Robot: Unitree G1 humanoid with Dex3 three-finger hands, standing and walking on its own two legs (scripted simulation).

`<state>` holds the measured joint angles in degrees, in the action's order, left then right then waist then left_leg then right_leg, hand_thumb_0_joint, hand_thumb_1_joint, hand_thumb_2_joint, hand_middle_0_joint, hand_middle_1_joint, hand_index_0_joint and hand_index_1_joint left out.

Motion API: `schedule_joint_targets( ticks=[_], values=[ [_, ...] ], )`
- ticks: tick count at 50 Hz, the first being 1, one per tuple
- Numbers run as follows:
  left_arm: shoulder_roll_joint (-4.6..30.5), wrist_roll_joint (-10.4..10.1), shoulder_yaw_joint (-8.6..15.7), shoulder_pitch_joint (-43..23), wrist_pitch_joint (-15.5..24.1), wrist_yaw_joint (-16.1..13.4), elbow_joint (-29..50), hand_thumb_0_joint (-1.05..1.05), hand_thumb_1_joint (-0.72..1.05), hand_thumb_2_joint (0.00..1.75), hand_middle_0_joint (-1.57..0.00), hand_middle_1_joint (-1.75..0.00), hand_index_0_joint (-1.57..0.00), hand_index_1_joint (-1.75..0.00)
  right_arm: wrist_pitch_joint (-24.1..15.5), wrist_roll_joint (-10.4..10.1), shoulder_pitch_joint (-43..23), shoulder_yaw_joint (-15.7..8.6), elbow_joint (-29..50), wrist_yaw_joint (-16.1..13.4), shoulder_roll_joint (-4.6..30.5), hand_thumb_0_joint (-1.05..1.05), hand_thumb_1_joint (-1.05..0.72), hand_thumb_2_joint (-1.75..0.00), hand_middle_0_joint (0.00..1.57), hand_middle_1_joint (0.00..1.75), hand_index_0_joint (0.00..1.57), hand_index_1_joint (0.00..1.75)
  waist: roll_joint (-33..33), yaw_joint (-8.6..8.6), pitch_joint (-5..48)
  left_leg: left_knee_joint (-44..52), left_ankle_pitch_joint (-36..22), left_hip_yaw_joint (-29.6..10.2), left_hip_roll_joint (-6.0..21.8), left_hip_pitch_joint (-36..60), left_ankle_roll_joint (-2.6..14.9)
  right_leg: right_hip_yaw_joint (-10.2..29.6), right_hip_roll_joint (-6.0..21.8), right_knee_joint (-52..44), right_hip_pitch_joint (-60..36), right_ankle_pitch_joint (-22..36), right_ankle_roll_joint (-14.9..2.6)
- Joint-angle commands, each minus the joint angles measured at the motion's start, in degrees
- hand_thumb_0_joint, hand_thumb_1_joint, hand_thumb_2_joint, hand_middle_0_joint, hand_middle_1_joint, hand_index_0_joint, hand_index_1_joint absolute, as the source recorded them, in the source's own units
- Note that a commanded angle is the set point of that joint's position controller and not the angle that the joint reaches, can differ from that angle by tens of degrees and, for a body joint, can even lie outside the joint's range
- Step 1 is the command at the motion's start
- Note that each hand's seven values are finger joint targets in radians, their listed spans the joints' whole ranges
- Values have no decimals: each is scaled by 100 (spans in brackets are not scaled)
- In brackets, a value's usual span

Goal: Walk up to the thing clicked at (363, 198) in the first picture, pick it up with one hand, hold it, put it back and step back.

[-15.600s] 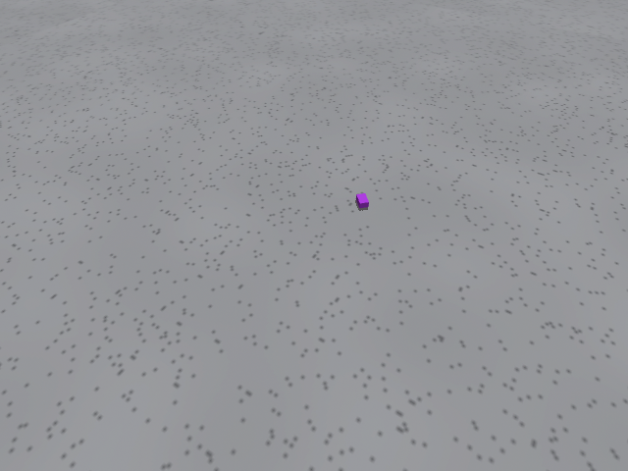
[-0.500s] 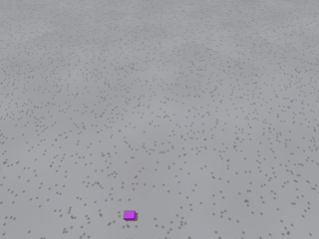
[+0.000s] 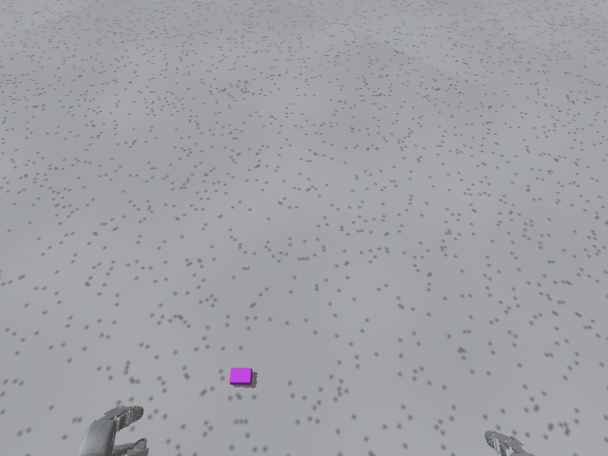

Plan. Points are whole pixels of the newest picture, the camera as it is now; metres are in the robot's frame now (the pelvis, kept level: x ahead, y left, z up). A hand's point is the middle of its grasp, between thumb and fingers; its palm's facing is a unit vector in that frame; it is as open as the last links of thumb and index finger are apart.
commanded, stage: rise first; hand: left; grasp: from above
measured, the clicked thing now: (241, 376) +0.41 +0.21 -0.75
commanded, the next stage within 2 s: none
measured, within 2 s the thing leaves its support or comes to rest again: neither
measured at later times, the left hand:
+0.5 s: hand out of the picture +0.14 +0.26 -0.22, palm faces -0.16 -0.89 -0.43, open 11.3 cm
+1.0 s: hand (167, 445) +0.18 +0.28 -0.36, palm faces -0.44 -0.63 -0.64, open 11.9 cm
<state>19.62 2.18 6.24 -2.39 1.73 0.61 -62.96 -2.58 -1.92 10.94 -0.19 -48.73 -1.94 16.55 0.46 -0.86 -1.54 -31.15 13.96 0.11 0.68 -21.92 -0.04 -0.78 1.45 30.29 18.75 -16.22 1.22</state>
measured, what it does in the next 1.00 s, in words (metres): lowers itself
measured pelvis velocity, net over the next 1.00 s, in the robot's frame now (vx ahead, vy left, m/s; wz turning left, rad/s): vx -0.05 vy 0.00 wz -0.03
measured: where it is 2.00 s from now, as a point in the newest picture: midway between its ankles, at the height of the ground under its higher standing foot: outside the picture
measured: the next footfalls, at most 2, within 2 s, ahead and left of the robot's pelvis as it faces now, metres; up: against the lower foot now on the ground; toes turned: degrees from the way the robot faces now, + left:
none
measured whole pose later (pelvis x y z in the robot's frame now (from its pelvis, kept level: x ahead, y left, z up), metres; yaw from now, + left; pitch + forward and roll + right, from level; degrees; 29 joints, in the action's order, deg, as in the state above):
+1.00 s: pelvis -0.05 +0.00 -0.22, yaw -2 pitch +31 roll -3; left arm 26.3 31.1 7.8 -0.7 4.7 -0.4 -35.7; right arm -10.5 0.3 4.8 -2.7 -33.6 1.6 16.2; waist 0.0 -1.3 11.1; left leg -97.1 36.5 -2.3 1.8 -91.3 -0.2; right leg -1.2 0.3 96.2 86.9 -39.9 1.3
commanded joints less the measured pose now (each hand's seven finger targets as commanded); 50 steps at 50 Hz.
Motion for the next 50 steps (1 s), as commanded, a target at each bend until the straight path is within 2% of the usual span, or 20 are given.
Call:
schedule_joint_targets(
  ticks=[1,3,6,10,11,15,16,17,19,25,26,27,32,35,37,38,39,44,47,50],
  values=[
    [1145,405,544,511,-130,94,456,0,15,62,-47,-67,-48,-66,-169,78,351,-453,1007,8,869,0,-89,-90,20,30,20,30,-388,265,1490,-311,-965,138,-142,87,-32,-99,-196,374,139,978,-293],
    [1102,510,465,388,-372,59,932,0,-1,60,-51,-64,-51,-64,-165,33,231,-470,1288,20,819,0,-88,-89,20,30,20,30,-435,223,1418,-250,-835,97,-143,-6,-32,-111,-221,288,254,815,-297],
    [1092,632,471,374,-706,11,1218,0,-18,62,-54,-62,-52,-63,-176,26,77,-445,1619,57,789,0,-93,-91,20,30,20,30,-109,114,1269,-580,-579,69,-93,-423,14,-140,-256,538,673,527,-266],
    [1038,784,578,324,-742,-38,1688,0,-16,59,-57,-61,-55,-63,-320,70,211,-467,1811,100,705,0,-94,-91,20,30,20,30,-197,47,1359,-1272,-267,3,-20,-1013,16,-161,-286,1270,1444,171,-258],
    [1108,830,689,458,-707,-63,1894,0,-17,59,-57,-61,-55,-63,-359,85,262,-489,1909,99,673,0,-94,-91,20,30,20,30,-214,68,1565,-1455,-314,19,-37,-1099,24,-142,-267,1436,1495,239,-251],
    [1079,920,675,690,-618,-27,2730,0,-16,59,-57,-62,-56,-64,-498,115,236,-527,2092,63,641,0,-94,-91,20,30,20,30,-427,-31,1947,-2005,-356,-4,4,-1326,32,-100,-253,2024,2086,258,-249],
    [1199,968,773,848,-643,-45,2919,0,-16,59,-59,-60,-57,-62,-519,117,256,-554,2159,41,664,0,-95,-92,20,30,20,30,-402,4,2097,-2099,-374,-4,7,-1377,48,-82,-252,2095,2114,296,-244],
    [1037,962,652,909,-657,-26,3090,0,-16,59,-58,-60,-56,-63,-536,129,235,-539,2156,40,612,0,-94,-91,20,30,20,30,-356,-45,2072,-2171,-313,-35,17,-1471,50,-88,-257,2167,2211,231,-240],
    [1125,1000,727,1121,-734,-11,3374,0,-15,59,-59,-59,-57,-62,-573,129,216,-558,2218,24,635,0,-94,-91,20,30,20,30,-422,-53,2209,-2332,-375,-48,34,-1550,58,-93,-249,2306,2338,272,-236],
    [1036,1173,617,1612,-932,41,3980,0,-16,60,-55,-62,-54,-64,-656,151,137,-541,2343,25,616,0,-94,-91,20,30,20,30,-520,-77,2407,-2837,-528,-111,66,-1906,69,-129,-251,2803,2891,276,-243],
    [1015,1190,643,1629,-943,28,3985,0,-16,60,-56,-62,-54,-63,-671,165,71,-529,2377,37,624,0,-95,-91,20,30,20,30,-482,-101,2242,-2869,-296,-156,72,-2118,55,-155,-262,2903,3049,60,-247],
    [1035,1247,680,1677,-947,17,4026,0,-17,60,-54,-63,-53,-65,-698,163,36,-529,2418,39,592,0,-94,-91,20,30,20,30,-431,-72,2207,-2947,-47,-162,62,-2289,66,-152,-261,2955,3148,-106,-247],
    [1025,1374,676,2110,-939,-8,4458,0,-18,61,-54,-63,-52,-65,-772,161,-34,-539,2549,117,573,0,-95,-91,20,30,20,30,-495,8,2629,-3450,-281,-151,16,-2597,89,-146,-266,3440,3474,75,-253],
    [1160,1522,655,1669,-868,-19,4563,0,-21,63,-52,-65,-51,-67,-819,153,-120,-553,2532,145,614,0,-97,-92,20,30,20,30,-478,-129,2618,-3769,-42,-197,29,-2983,105,-134,-271,3751,3941,-111,-254],
    [1203,1694,584,1313,-727,-45,4452,0,-24,66,-51,-66,-49,-68,-865,144,-153,-552,2488,178,626,0,-97,-92,20,30,20,30,-423,-215,2614,-4046,222,-230,14,-3356,123,-125,-264,4013,4290,-281,-250],
    [1282,1786,627,1234,-634,-37,4311,0,-24,65,-50,-68,-48,-69,-883,147,-173,-551,2428,189,659,0,-97,-92,20,30,20,30,-437,-149,2578,-4126,302,-269,22,-3497,111,-124,-262,4178,4506,-422,-270],
    [1334,1912,616,1053,-521,-36,4185,0,-23,66,-49,-67,-47,-69,-910,156,-237,-569,2417,200,679,0,-95,-91,20,30,20,30,-467,-156,2551,-4259,598,-280,14,-3698,111,-107,-256,4322,4780,-657,-275],
    [1446,2567,436,218,161,-85,3632,0,-19,67,-45,-71,-45,-71,-1013,175,-307,-623,2215,273,798,0,-92,-91,20,30,20,30,-503,-172,3007,-4990,1114,-307,-5,-4468,91,-79,-275,5123,5710,-1022,-284],
    [1839,2961,580,-278,565,-246,3459,0,-21,68,-46,-71,-45,-72,-1028,181,-344,-648,2061,310,884,0,-94,-91,20,30,20,30,-690,-30,3393,-5350,1264,-365,16,-4757,48,-99,-290,5626,6279,-1175,-295],
    [2136,3365,703,-634,789,-434,3254,0,-24,72,-43,-73,-42,-74,-970,186,-311,-678,1889,330,979,0,-94,-91,20,30,20,30,-912,33,3859,-5743,990,-436,41,-4809,11,-158,-284,6156,6758,-1045,-314]
  ],
)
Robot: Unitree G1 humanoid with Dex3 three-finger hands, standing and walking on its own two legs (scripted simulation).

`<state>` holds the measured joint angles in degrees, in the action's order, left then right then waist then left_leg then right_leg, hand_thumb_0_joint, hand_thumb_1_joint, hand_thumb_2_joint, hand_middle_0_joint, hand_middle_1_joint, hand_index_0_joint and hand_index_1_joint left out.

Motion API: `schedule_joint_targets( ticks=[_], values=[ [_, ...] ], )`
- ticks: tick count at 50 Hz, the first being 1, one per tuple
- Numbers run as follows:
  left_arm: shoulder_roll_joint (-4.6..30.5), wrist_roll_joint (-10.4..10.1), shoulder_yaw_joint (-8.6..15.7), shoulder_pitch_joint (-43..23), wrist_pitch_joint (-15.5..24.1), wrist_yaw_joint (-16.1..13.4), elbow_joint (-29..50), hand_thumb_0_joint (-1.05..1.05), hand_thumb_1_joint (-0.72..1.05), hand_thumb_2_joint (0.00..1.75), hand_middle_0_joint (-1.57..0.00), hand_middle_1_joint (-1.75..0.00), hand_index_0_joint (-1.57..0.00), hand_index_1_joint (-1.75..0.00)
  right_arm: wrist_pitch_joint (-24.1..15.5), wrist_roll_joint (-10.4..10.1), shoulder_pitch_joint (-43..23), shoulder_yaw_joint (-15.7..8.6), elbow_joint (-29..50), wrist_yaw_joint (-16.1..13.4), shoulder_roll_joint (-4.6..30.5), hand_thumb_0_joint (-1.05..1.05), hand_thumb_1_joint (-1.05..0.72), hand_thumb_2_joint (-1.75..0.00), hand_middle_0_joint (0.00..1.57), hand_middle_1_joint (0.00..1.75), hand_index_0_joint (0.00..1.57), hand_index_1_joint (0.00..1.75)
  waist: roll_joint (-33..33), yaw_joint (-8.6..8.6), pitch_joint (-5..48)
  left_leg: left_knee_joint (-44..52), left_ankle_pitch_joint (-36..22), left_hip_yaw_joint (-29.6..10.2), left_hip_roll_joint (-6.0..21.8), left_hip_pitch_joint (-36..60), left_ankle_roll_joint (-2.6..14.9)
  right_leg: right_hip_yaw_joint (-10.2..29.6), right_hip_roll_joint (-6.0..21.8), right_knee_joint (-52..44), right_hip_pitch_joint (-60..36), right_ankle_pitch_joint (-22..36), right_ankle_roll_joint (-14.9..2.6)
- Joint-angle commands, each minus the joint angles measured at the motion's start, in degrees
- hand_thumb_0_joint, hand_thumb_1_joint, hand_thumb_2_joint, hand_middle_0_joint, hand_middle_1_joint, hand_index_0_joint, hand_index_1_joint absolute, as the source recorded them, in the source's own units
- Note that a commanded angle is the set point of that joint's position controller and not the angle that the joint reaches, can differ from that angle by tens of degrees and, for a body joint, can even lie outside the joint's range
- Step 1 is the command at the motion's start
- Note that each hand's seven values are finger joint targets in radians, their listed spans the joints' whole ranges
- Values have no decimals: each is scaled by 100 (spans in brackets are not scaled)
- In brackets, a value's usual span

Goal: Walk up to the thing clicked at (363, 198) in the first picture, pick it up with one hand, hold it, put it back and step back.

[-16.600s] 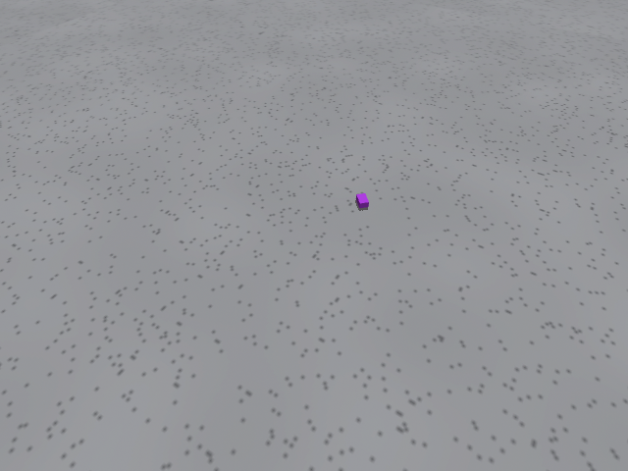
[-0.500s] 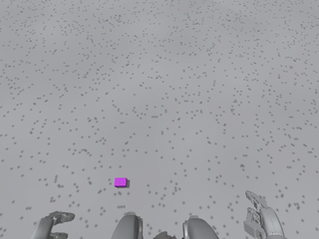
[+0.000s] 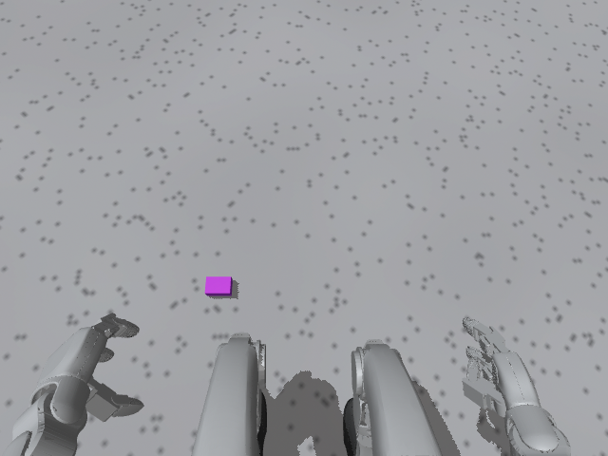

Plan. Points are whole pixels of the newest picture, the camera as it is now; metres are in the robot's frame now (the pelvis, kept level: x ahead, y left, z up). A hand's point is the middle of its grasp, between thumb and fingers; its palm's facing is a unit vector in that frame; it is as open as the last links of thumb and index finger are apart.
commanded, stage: rise first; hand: left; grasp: from above
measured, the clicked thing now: (219, 286) +0.44 +0.22 -0.54
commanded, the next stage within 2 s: approach in 1.62 s
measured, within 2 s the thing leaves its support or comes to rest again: neither
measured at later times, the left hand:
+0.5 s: hand (149, 324) +0.31 +0.30 -0.30, palm faces -0.51 -0.26 -0.82, open 12.1 cm
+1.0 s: hand (164, 310) +0.35 +0.30 -0.37, palm faces -0.48 -0.10 -0.87, open 11.6 cm
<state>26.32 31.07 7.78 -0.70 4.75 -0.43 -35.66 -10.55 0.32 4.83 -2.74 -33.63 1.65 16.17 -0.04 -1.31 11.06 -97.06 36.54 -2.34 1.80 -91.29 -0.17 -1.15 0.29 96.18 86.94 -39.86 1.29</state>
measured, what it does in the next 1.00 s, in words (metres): lowers itself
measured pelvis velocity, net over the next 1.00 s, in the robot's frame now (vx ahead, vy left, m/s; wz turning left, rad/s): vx -0.05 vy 0.00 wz -0.10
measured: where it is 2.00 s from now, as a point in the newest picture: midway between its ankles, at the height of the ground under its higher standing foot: outside the picture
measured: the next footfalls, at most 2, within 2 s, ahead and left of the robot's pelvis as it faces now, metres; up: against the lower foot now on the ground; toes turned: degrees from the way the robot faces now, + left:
none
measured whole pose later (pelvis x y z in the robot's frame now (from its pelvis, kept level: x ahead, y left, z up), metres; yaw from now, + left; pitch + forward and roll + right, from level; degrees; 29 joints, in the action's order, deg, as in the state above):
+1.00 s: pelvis -0.05 +0.00 -0.21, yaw -6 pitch +32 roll -8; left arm 41.3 69.5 8.7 -38.6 22.5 -19.0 -70.8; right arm -0.6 7.7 3.5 -0.9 -44.9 6.7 14.6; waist 1.9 -5.7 4.8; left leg -134.9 36.6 -8.0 1.9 -130.6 -0.3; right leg -4.3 -2.0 132.1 123.9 -40.5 1.9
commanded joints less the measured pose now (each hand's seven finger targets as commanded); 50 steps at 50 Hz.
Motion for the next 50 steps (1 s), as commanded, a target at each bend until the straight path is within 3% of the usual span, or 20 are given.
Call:
schedule_joint_targets(
  ticks=[1,3,4,8,13,14,15,17,19,22,25,30,31,32,39,50],
  values=[
    [1615,580,618,-1042,529,-397,445,0,-25,72,-43,-73,-42,-74,-144,-40,310,-435,324,-24,1034,0,-96,-92,20,30,20,30,-760,76,2720,653,-1318,-165,-64,2010,51,-140,-183,-358,35,1357,-306],
    [1570,773,523,-1331,581,-472,19,0,-26,73,-43,-73,-42,-74,-85,-22,365,-418,199,12,1034,0,-97,-92,20,30,20,30,-618,33,2791,352,-1325,-139,-84,1653,87,-176,-205,-170,222,1374,-309],
    [1745,850,615,-1540,629,-508,-46,0,-26,72,-43,-73,-42,-74,-66,-10,373,-434,150,22,1042,0,-97,-92,20,30,20,30,-631,76,2879,218,-1260,-130,-101,1493,88,-173,-196,-68,271,1327,-304],
    [2028,1223,599,-2276,784,-566,-296,0,-28,74,-44,-71,-43,-73,72,37,560,-484,-9,89,1101,0,-98,-92,20,30,20,30,-646,124,3394,-290,-1372,-86,-93,1245,115,-229,-215,332,516,1376,-314],
    [2284,1644,690,-2721,985,-605,-1031,0,-26,74,-42,-73,-42,-73,260,81,732,-479,-194,147,1078,0,-96,-92,20,30,20,30,-279,114,3343,-830,-986,50,-127,384,190,-287,-259,561,665,1132,-289],
    [2475,1727,742,-2927,1068,-627,-1030,0,-27,74,-42,-72,-42,-73,294,102,717,-459,-209,153,1084,0,-97,-92,20,30,20,30,-253,140,3308,-912,-827,70,-134,217,202,-282,-266,597,701,1001,-283],
    [2529,1831,670,-3255,1154,-626,-1054,0,-25,74,-43,-70,-42,-71,318,109,779,-443,-255,155,1066,0,-96,-92,20,30,20,30,-292,39,3279,-1067,-735,118,-142,13,217,-260,-271,620,707,953,-269],
    [2757,1948,795,-3372,1317,-696,-1281,0,-21,72,-44,-67,-43,-68,370,150,750,-414,-299,188,1075,0,-94,-91,20,30,20,30,-97,61,3075,-1204,-423,129,-158,-382,248,-276,-296,680,833,592,-256],
    [2616,2087,649,-3685,1510,-755,-1311,0,-22,74,-42,-66,-41,-67,422,205,788,-383,-360,225,1051,0,-93,-91,20,30,20,30,-308,-21,3106,-1339,-356,105,-149,-363,225,-328,-311,875,1135,508,-278],
    [2972,2344,705,-4098,1751,-933,-1529,0,-21,77,-37,-67,-36,-68,476,285,789,-354,-470,254,1111,0,-89,-90,20,30,20,30,-646,-41,2921,-1447,-61,39,-135,-413,195,-410,-324,1095,1556,246,-312],
    [3043,2623,756,-4229,1895,-1169,-1773,0,-18,75,-37,-65,-36,-65,570,371,815,-328,-543,313,1154,0,-88,-90,20,30,20,30,-775,-67,2928,-1553,6,-42,-124,-444,174,-535,-331,1356,1875,190,-325],
    [3065,2993,635,-4589,1909,-1526,-2196,0,-17,74,-40,-60,-38,-61,695,486,772,-304,-654,361,1212,0,-89,-90,20,30,20,30,-943,-172,2762,-1711,114,-125,-127,-549,148,-641,-313,1606,2339,155,-341],
    [3128,3096,651,-4541,1888,-1583,-2278,0,-15,72,-41,-58,-40,-59,721,509,795,-295,-699,368,1207,0,-90,-90,20,30,20,30,-1059,-102,2853,-1779,-62,-93,-132,-433,141,-629,-306,1663,2309,302,-343],
    [3133,3178,616,-4652,1871,-1638,-2312,0,-15,71,-41,-59,-40,-60,750,542,793,-290,-711,377,1203,0,-90,-90,20,30,20,30,-1049,-157,2884,-1884,-152,-51,-141,-498,146,-624,-311,1674,2310,364,-343],
    [3031,3474,406,-5040,1780,-1876,-2589,0,-11,67,-45,-54,-44,-55,876,647,763,-275,-807,411,1204,0,-90,-90,20,30,20,30,-1091,-282,2823,-2089,-204,-102,-143,-625,157,-693,-320,1895,2540,459,-334],
    [3203,3811,461,-5206,1811,-2171,-2749,0,-7,62,-49,-52,-49,-52,958,749,638,-238,-929,446,1175,0,-91,-90,20,30,20,30,-1200,-305,2883,-2405,-464,-104,-123,-711,149,-739,-368,2213,2713,697,-339]
  ],
)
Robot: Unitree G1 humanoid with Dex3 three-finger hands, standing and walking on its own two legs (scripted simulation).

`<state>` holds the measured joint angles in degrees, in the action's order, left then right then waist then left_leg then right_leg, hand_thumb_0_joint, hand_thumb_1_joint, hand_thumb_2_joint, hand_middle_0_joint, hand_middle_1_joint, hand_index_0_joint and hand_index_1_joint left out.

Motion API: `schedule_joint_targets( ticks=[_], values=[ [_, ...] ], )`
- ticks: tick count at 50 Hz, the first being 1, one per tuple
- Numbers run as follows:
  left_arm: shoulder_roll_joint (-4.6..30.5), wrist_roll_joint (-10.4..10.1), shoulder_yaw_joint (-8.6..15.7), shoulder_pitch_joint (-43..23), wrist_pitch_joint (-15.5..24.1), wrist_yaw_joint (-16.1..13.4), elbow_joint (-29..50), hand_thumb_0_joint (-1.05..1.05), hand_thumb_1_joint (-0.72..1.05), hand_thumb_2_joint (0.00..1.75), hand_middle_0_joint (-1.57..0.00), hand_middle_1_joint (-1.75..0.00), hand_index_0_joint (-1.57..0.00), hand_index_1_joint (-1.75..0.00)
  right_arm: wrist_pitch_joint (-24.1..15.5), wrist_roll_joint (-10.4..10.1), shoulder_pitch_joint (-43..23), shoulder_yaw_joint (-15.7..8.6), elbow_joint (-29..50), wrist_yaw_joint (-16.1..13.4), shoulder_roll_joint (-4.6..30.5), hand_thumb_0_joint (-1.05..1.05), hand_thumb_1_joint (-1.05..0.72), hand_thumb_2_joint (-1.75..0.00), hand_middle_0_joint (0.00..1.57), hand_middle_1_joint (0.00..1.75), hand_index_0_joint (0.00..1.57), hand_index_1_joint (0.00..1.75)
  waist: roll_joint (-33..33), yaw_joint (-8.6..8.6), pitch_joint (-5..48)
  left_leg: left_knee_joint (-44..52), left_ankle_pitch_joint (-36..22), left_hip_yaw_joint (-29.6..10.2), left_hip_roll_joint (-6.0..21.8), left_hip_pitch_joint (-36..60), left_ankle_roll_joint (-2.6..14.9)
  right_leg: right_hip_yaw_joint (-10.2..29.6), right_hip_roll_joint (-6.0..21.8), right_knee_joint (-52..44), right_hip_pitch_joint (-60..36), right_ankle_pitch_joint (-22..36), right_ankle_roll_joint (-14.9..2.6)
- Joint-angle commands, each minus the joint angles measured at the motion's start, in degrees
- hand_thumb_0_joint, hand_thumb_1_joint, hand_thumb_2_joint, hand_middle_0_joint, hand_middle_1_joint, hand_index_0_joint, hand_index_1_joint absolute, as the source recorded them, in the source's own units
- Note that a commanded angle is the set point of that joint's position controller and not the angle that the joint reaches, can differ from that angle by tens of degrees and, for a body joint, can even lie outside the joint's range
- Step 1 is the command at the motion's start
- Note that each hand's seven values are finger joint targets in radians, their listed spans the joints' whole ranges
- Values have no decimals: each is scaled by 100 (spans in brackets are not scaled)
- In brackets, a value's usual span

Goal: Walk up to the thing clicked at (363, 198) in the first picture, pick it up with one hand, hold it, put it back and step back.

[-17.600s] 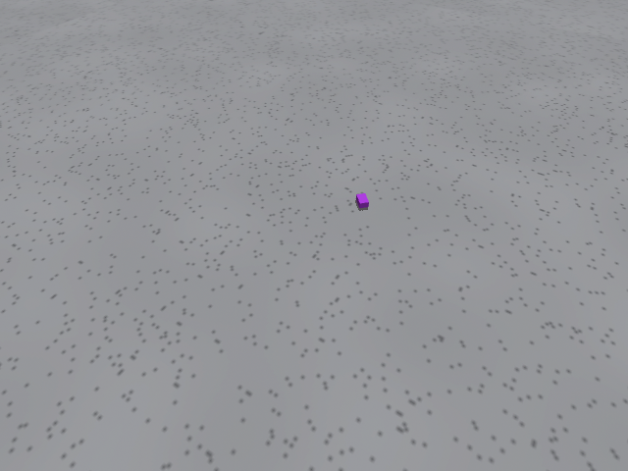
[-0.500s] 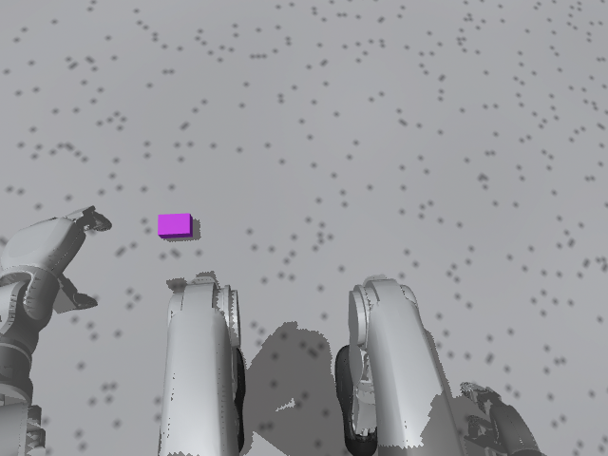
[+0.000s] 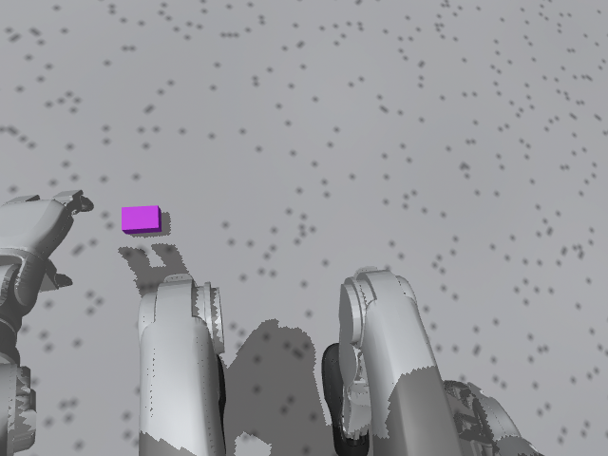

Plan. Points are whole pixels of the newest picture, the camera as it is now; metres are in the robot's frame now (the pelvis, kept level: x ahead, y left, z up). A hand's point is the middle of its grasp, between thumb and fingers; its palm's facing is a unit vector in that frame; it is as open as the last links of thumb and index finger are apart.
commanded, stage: rise first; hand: left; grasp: from above
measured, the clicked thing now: (142, 219) +0.47 +0.27 -0.33
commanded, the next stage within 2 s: approach in 0.62 s
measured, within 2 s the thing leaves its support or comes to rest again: neither
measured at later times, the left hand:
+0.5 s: hand (67, 244) +0.38 +0.34 -0.18, palm faces -0.46 -0.09 -0.88, open 11.3 cm
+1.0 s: hand (106, 222) +0.42 +0.29 -0.20, palm faces -0.42 -0.02 -0.91, open 11.9 cm
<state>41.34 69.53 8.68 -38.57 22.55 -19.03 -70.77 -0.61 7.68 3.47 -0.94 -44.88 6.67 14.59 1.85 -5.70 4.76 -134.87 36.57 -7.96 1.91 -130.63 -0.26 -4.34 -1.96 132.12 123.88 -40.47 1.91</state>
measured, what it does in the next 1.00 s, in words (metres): stands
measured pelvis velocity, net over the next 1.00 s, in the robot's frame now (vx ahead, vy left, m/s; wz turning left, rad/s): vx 0.01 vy -0.01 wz -0.02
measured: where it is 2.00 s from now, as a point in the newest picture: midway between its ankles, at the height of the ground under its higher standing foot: (279, 426)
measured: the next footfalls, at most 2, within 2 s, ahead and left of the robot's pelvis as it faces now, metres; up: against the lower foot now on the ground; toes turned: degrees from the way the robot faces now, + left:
none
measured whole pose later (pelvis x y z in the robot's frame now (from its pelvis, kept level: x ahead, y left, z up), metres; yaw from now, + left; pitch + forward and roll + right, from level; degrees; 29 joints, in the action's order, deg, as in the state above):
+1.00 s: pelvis +0.01 -0.01 -0.03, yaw -1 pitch +32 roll -7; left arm 41.7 77.3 3.4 -47.8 21.0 -29.9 -80.9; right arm -2.2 11.1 2.8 0.9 -47.3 6.9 14.2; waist 3.3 -10.1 3.2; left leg -140.1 38.2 -9.2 2.3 -134.5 -1.7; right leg -5.0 -2.9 137.4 128.8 -41.2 1.3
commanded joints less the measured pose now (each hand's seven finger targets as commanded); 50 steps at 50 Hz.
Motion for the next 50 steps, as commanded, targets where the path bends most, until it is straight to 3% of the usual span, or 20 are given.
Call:
schedule_joint_targets(
  ticks=[1,3,6,9,14,21,34,36,37,39,43,47,50],
  values=[
    [1680,-27,361,-1439,46,-341,738,0,-8,63,-49,-52,-48,-53,-30,38,784,-397,193,-48,1324,0,-91,-90,20,30,20,30,-1475,118,3520,1345,-515,465,-133,3239,162,-422,-134,-1349,-1025,796,-382],
    [1594,42,310,-1374,65,-373,670,0,-7,62,-49,-52,-48,-53,-17,59,814,-397,164,-43,1313,0,-91,-90,20,30,20,30,-1353,70,3539,1283,-620,441,-121,3224,171,-443,-153,-1327,-1041,889,-374],
    [1740,108,391,-1399,88,-444,674,0,-6,62,-50,-52,-49,-53,8,92,854,-392,135,-38,1318,0,-91,-90,20,30,20,30,-1350,100,3710,1163,-808,486,-126,3208,180,-416,-174,-1304,-1212,1088,-368],
    [1661,112,348,-1405,100,-497,550,0,-6,62,-49,-53,-48,-54,19,105,771,-399,157,-30,1320,0,-91,-90,20,30,20,30,-1421,49,3536,1198,-576,443,-112,3136,166,-461,-180,-1235,-954,853,-383],
    [1792,210,422,-1435,148,-579,570,0,-6,61,-49,-55,-48,-55,45,143,824,-376,114,-25,1323,0,-91,-90,20,30,20,30,-1338,35,3613,1049,-788,450,-117,3083,190,-433,-185,-1175,-1147,1080,-359],
    [1818,360,425,-1448,188,-713,260,0,-8,63,-48,-56,-47,-56,64,171,765,-339,89,-20,1337,0,-91,-90,20,30,20,30,-1450,-2,3371,1046,-612,423,-111,2966,181,-468,-197,-1083,-917,899,-378],
    [1963,545,474,-1533,223,-975,27,0,-6,61,-47,-60,-48,-59,40,290,755,-280,0,-42,1353,0,-91,-90,20,30,20,30,-1255,-43,3424,818,-607,494,-135,2754,201,-402,-217,-1141,-1097,975,-344],
    [1979,558,464,-1646,209,-1015,48,0,-16,71,-44,-59,-41,-62,22,321,775,-270,-41,-37,1361,0,-91,-90,20,30,20,30,-1434,-75,3410,811,-640,487,-134,2769,189,-416,-202,-1048,-1038,1009,-345],
    [1891,550,406,-1707,193,-1019,39,0,-14,66,-36,-67,-38,-70,11,310,753,-298,-27,-40,1358,0,-90,-89,20,30,20,30,-1334,-114,3447,791,-622,468,-109,2776,186,-435,-208,-1048,-978,1008,-353],
    [1697,618,166,-1935,191,-1027,-21,0,-14,66,-35,-76,-38,-73,-3,312,789,-277,-65,-32,1337,0,-91,-89,20,30,20,30,-1373,-262,3378,766,-603,437,-111,2804,183,-453,-219,-1022,-866,998,-363],
    [1401,611,-147,-2421,138,-1137,-10,0,-17,69,-33,-79,-36,-76,-91,330,862,-272,-123,-49,1354,0,-91,-89,20,30,20,30,-1459,-444,3363,777,-426,414,-94,2769,162,-488,-231,-1078,-725,855,-369],
    [1063,652,-417,-2889,-113,-1339,-53,0,-19,70,-30,-83,-34,-79,-184,344,1023,-243,-162,-44,1403,0,-91,-89,20,30,20,30,-1743,-647,3608,787,-619,382,-75,3039,131,-566,-233,-976,-695,1078,-347],
    [1013,699,-443,-3089,-452,-1471,-358,0,-24,74,-28,-85,-31,-82,-244,324,1111,-174,-136,-49,1426,0,-91,-90,20,30,20,30,-1763,-724,3500,835,-652,407,-68,3000,134,-582,-222,-985,-678,1169,-350]
  ],
)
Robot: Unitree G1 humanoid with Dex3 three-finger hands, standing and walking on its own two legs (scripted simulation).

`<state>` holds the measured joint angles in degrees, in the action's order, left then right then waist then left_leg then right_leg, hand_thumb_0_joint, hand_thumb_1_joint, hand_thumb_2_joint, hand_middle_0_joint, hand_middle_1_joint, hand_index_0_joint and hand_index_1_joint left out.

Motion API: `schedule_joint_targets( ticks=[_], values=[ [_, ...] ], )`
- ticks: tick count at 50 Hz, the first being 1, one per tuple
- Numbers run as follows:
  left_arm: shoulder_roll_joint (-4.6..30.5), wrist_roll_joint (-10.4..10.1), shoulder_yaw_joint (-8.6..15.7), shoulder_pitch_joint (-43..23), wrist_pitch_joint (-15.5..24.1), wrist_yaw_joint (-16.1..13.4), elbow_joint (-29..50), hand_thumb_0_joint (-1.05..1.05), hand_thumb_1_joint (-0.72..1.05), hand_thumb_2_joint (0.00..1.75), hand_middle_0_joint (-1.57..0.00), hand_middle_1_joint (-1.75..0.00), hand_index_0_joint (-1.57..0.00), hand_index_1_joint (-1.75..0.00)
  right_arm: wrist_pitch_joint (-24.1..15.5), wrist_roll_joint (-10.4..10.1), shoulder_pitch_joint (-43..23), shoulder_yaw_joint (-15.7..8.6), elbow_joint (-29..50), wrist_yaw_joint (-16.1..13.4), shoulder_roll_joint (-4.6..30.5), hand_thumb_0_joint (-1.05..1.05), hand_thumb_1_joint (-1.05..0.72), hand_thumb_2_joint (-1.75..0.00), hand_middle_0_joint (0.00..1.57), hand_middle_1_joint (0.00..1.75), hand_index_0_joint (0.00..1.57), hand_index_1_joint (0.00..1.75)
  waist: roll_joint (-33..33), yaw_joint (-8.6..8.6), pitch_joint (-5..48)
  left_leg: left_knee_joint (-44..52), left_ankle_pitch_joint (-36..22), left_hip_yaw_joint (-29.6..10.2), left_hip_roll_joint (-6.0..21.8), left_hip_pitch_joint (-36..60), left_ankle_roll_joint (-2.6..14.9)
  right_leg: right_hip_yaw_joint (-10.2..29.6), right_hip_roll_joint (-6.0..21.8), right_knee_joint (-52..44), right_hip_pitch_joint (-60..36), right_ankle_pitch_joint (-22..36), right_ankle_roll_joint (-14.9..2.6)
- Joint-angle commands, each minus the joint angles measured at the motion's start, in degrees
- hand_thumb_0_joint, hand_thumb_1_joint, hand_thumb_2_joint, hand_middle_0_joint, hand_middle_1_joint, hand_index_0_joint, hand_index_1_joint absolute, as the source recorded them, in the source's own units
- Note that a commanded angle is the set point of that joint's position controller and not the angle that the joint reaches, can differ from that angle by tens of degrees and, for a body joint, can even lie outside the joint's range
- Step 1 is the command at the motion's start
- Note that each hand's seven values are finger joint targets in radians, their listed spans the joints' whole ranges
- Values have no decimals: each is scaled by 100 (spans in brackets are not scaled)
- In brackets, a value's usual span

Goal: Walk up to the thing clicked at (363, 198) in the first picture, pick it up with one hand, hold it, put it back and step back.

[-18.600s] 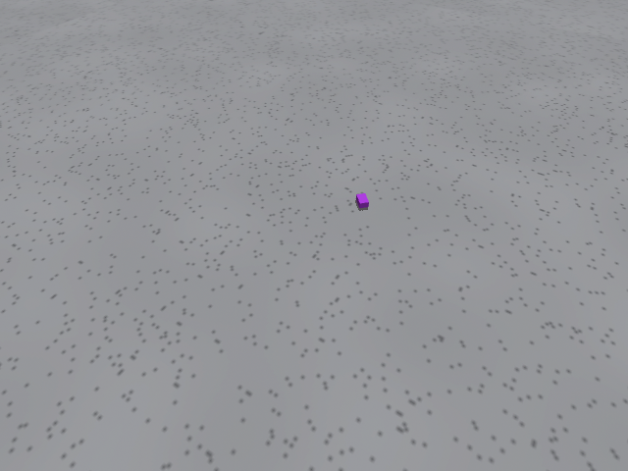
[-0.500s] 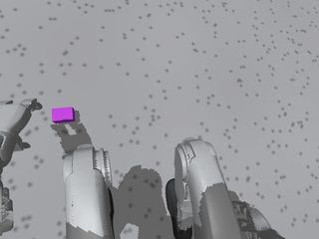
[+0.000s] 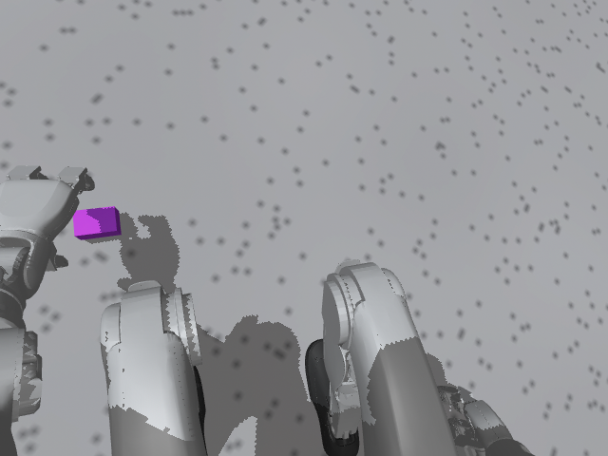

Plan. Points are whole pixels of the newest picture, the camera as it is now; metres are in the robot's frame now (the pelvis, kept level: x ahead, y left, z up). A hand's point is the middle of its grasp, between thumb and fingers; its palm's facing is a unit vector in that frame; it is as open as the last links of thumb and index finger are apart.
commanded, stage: approach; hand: left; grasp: from above
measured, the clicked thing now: (97, 223) +0.45 +0.29 -0.30
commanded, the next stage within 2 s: close in in 0.44 s
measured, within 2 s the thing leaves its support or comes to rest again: neither
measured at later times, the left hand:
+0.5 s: hand (58, 230) +0.41 +0.30 -0.18, palm faces -0.54 -0.07 -0.84, open 12.6 cm
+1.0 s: hand (84, 218) +0.44 +0.28 -0.22, palm faces -0.44 -0.06 -0.89, open 13.4 cm
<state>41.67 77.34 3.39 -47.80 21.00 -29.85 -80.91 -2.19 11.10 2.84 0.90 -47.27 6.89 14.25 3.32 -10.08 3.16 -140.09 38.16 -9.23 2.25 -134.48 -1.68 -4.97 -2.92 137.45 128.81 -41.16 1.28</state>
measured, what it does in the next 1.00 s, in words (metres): stands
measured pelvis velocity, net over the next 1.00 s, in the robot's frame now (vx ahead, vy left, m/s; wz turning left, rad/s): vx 0.00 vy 0.00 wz -0.05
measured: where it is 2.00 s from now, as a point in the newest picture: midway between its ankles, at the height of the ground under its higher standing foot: (264, 432)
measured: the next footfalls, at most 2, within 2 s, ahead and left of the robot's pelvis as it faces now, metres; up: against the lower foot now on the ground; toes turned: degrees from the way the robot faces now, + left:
none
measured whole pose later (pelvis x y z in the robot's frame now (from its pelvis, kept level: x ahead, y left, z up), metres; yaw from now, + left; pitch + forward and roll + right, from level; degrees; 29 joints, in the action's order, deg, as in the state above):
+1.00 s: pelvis +0.00 +0.00 -0.02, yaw -3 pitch +30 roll -9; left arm 46.3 77.4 7.1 -53.9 14.8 -34.8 -94.2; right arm -7.2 14.6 2.0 7.7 -44.9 10.2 15.6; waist 4.6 -17.0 -2.0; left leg -144.3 38.9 -11.9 2.5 -135.8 -1.6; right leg -6.9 -4.2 139.5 129.7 -40.5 2.0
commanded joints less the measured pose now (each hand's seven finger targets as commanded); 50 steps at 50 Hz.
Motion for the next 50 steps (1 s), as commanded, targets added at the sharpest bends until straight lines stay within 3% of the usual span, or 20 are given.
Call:
schedule_joint_targets(
  ticks=[1,4,7,9,12,17,21,24,27,29,31,35,38,40,43,45,46,48,49,50],
  values=[
    [1093,-62,139,-2242,-415,-418,615,0,-25,75,-28,-85,-31,-82,-91,-27,1151,-336,106,-77,1455,0,-91,-90,20,30,20,30,-2001,-245,3786,1360,-826,553,-94,3403,270,-498,-140,-1511,-1212,1280,-305],
    [1213,-80,295,-2101,-803,-442,392,0,-26,76,-28,-84,-31,-81,-107,-34,1185,-241,215,-52,1461,0,-91,-90,20,30,20,30,-1979,-212,3816,1337,-992,635,-101,3286,306,-451,-130,-1523,-1494,1535,-298],
    [1295,-166,344,-1997,-1126,-283,178,0,-27,77,-29,-82,-31,-80,-108,-89,1158,-164,320,-31,1444,0,-92,-90,20,30,20,30,-1904,-178,3820,1345,-972,678,-107,3114,358,-409,-129,-1571,-1674,1589,-297],
    [1354,-264,331,-1875,-1259,-130,118,0,-29,79,-29,-81,-30,-80,-123,-149,1152,-124,394,-24,1458,0,-91,-90,20,30,20,30,-1754,-182,3720,1350,-835,689,-118,2914,408,-382,-134,-1634,-1751,1496,-287],
    [1571,-491,434,-1502,-1327,135,190,0,-29,79,-29,-80,-30,-79,-115,-242,1140,-82,493,-21,1393,0,-92,-90,20,30,20,30,-1516,-46,3643,1345,-768,737,-130,2522,463,-293,-146,-1710,-2132,1433,-252],
    [1655,-842,389,-1251,-1018,644,349,0,-29,77,-28,-83,-30,-81,-35,-269,1207,-33,560,-27,1385,0,-91,-90,20,30,20,30,-902,-127,3514,1164,-781,704,-135,2007,528,-188,-172,-1815,-2659,1455,-147],
    [1548,-917,345,-1260,-418,803,587,0,-26,75,-30,-81,-33,-79,-16,-195,1336,-43,502,-9,1461,0,-91,-90,20,30,20,30,-985,-195,3348,1178,-722,576,-148,2254,446,-342,-189,-1751,-2469,1298,-197],
    [1363,-809,242,-1619,76,652,1019,0,-24,73,-30,-82,-33,-79,-23,-116,1385,-78,415,11,1511,0,-91,-90,20,30,20,30,-1464,-281,3445,1151,-694,490,-133,2721,328,-459,-203,-1656,-2079,1179,-276],
    [1468,-558,328,-1782,344,283,1342,0,-22,72,-32,-79,-35,-76,-26,-65,1345,-155,387,-3,1562,0,-91,-89,20,30,20,30,-1905,-268,3608,1180,-677,455,-98,3088,244,-507,-199,-1590,-1807,1130,-311],
    [1479,-353,397,-1706,334,-4,1267,0,-27,75,-27,-83,-29,-79,-22,-37,1287,-201,324,1,1560,0,-91,-90,20,30,20,30,-1995,-216,3666,1218,-732,446,-81,3302,206,-558,-192,-1458,-1550,1141,-343],
    [1142,-170,220,-1785,239,-268,682,0,-32,80,-23,-83,-25,-81,-64,21,1257,-183,250,36,1567,0,-91,-90,20,30,20,30,-1934,-421,3271,1210,-728,416,-64,3243,203,-651,-202,-1392,-1233,1144,-331],
    [1385,168,276,-2068,-60,-684,128,0,-35,84,-21,-84,-22,-83,-154,122,1174,-120,102,75,1616,0,-90,-90,20,30,20,30,-2161,-401,3218,1231,-742,423,-91,3243,190,-687,-199,-1289,-1036,1144,-339],
    [1216,160,163,-2148,-354,-805,-518,0,-36,86,-20,-86,-20,-85,-247,215,1089,-8,73,133,1614,0,-90,-90,20,30,20,30,-1974,-573,3049,1135,-674,442,-92,3049,233,-699,-214,-1306,-1049,1172,-301],
    [1311,115,118,-2266,-494,-841,-658,0,-37,86,-17,-89,-18,-87,-337,237,1016,55,74,167,1638,0,-90,-90,20,30,20,30,-1994,-599,2967,1127,-562,433,-99,2886,250,-695,-224,-1300,-1066,1079,-309],
    [1560,87,212,-2199,-655,-782,-846,0,-38,87,-16,-91,-17,-89,-439,289,994,156,146,231,1675,0,-90,-90,20,30,20,30,-2042,-620,2980,1015,-659,444,-82,2917,275,-727,-229,-1206,-1226,1221,-265],
    [1796,-18,400,-2128,-677,-761,-737,0,-41,89,-13,-93,-15,-91,-485,322,935,225,215,256,1703,0,-90,-90,20,30,20,30,-2041,-572,3203,927,-876,458,-77,2887,292,-686,-241,-1212,-1567,1485,-254],
    [1774,-39,349,-2082,-706,-698,-812,0,-42,90,-13,-94,-14,-92,-520,332,910,256,282,293,1690,0,-90,-90,20,30,20,30,-2011,-618,3147,849,-910,475,-68,2829,306,-655,-238,-1166,-1624,1559,-247],
    [2070,-128,620,-1806,-712,-674,-845,0,-45,91,-11,-95,-12,-93,-516,345,959,264,270,295,1743,0,-90,-90,20,30,20,30,-1882,-551,3190,809,-910,444,-49,2644,335,-630,-267,-1214,-1800,1578,-236],
    [1869,-188,448,-1926,-697,-608,-818,0,-45,91,-11,-95,-12,-93,-564,357,934,319,359,320,1698,0,-91,-90,20,30,20,30,-1851,-629,3091,790,-859,453,-59,2627,335,-658,-254,-1188,-1756,1532,-235],
    [1886,-229,480,-1818,-664,-584,-723,0,-46,92,-10,-96,-11,-95,-562,374,909,335,362,328,1715,0,-91,-90,20,30,20,30,-1987,-583,3165,869,-898,429,-46,2703,315,-693,-276,-1217,-1852,1553,-248]
  ],
)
